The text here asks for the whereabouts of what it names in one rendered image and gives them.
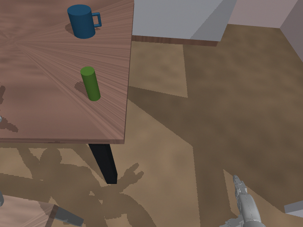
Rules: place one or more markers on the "chair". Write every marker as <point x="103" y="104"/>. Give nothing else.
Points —
<point x="19" y="212"/>

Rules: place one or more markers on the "right robot hand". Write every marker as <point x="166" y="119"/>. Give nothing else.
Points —
<point x="246" y="205"/>

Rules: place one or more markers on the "table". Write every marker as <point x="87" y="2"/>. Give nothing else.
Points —
<point x="43" y="98"/>

